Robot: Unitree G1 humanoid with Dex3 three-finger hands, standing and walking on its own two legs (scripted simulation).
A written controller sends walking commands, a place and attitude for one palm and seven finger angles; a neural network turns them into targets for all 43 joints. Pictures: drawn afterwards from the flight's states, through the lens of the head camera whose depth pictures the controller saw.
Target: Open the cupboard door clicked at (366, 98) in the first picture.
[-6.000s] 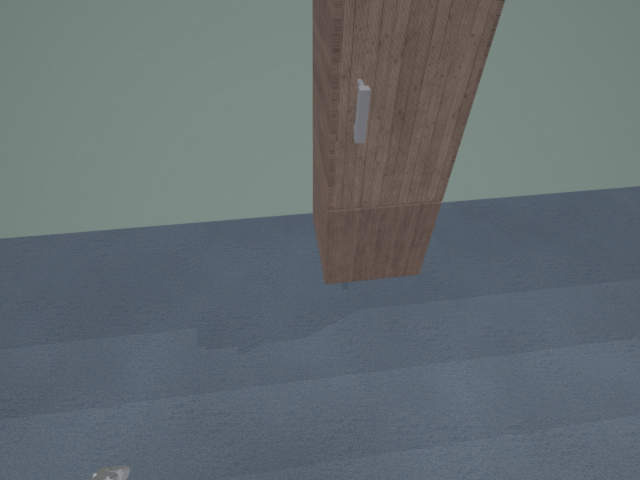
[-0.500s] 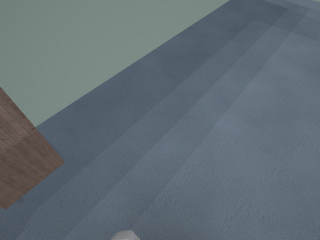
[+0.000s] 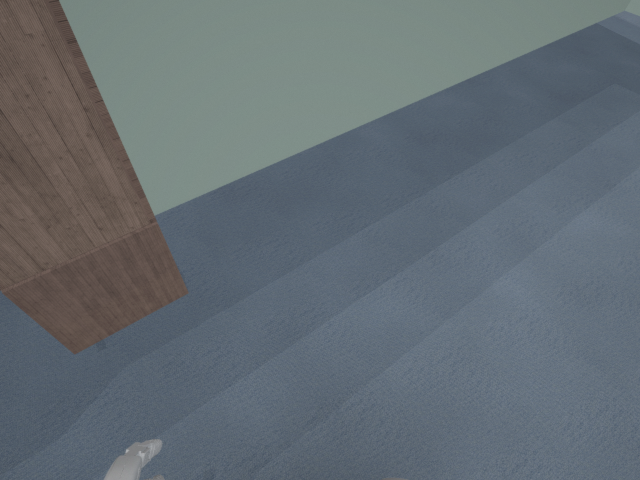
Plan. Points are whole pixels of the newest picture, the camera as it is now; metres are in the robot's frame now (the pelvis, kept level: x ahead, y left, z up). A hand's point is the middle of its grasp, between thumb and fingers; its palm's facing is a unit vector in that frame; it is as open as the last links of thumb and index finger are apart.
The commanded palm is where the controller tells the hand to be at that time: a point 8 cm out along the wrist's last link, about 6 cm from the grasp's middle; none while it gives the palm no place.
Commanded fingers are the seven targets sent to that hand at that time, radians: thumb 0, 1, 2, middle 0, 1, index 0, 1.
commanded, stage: turn to face it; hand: left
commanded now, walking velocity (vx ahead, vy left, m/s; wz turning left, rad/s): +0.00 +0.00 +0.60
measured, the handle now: out of the picture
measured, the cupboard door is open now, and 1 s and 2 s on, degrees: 0 0 0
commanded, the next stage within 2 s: take the last steps up to it in 1.04 s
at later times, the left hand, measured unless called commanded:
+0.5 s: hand out of the picture -0.05 +0.18 -0.17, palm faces +0.35 -0.90 -0.26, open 7.4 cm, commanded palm none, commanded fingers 0.00 0.90 0.90 -0.20 -0.30 -0.20 -0.30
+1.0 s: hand out of the picture -0.05 +0.23 -0.16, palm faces +0.51 -0.82 -0.25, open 7.4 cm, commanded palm none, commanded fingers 0.00 0.90 0.90 -0.20 -0.30 -0.20 -0.30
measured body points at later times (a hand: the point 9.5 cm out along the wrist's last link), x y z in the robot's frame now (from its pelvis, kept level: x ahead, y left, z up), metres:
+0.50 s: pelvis -0.02 -0.03 +0.00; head +0.02 -0.02 +0.44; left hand -0.06 +0.22 -0.15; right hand +0.14 -0.26 -0.15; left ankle -0.07 +0.11 -0.70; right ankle -0.01 -0.15 -0.74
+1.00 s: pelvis -0.03 +0.01 +0.00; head -0.02 +0.02 +0.45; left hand -0.07 +0.28 -0.14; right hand +0.14 -0.17 -0.14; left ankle -0.06 +0.10 -0.74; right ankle +0.04 -0.12 -0.69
